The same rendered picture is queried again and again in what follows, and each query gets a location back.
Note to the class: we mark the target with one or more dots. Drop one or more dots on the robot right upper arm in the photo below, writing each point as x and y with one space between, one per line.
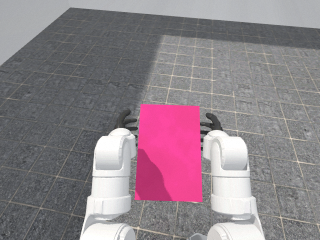
241 230

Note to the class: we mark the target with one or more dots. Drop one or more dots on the left robot forearm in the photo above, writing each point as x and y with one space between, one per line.
110 196

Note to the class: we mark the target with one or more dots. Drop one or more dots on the robot right hand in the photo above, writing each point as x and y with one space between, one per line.
215 125

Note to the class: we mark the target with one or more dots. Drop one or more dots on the right robot forearm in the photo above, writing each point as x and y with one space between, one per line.
232 196

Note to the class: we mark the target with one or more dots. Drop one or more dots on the robot left upper arm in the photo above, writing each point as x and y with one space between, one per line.
102 230

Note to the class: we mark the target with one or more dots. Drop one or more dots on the carton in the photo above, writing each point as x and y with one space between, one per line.
169 154

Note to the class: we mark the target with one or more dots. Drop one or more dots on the robot left hand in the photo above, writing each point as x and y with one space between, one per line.
121 122

